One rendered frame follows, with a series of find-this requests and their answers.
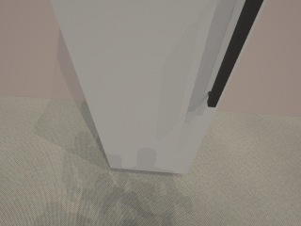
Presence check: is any handle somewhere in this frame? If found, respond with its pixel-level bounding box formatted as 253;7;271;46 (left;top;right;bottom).
207;0;263;107

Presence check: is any fridge door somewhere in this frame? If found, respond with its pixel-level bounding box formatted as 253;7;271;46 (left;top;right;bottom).
50;0;267;174

